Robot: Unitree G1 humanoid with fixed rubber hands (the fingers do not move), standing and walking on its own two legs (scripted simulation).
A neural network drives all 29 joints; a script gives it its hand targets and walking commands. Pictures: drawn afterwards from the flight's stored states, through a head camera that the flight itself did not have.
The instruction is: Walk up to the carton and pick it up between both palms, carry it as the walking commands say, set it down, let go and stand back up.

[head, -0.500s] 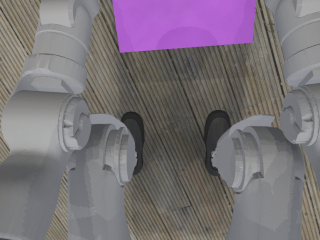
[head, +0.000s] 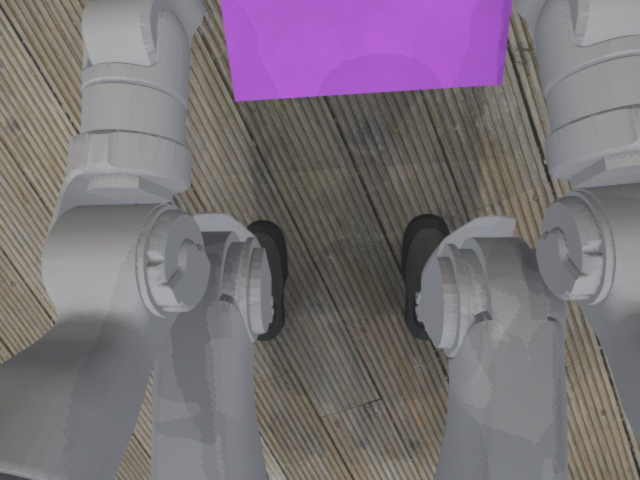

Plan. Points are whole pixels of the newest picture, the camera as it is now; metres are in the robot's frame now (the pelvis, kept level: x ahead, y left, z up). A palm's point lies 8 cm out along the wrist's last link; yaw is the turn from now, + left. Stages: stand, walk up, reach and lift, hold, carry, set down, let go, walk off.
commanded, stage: reach and lift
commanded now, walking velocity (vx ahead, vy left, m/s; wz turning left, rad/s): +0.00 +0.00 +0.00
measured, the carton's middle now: out of the picture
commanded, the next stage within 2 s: none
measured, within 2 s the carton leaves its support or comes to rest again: neither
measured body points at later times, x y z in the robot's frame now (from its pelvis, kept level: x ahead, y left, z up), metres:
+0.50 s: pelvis -0.02 +0.02 +0.03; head +0.35 -0.01 +0.27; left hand +0.55 +0.15 -0.10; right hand +0.56 -0.16 -0.11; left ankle +0.12 +0.15 -0.36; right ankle +0.13 -0.12 -0.36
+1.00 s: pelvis -0.03 +0.02 +0.08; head +0.33 -0.01 +0.35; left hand +0.54 +0.14 -0.03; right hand +0.54 -0.17 -0.04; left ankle +0.12 +0.15 -0.36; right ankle +0.13 -0.12 -0.36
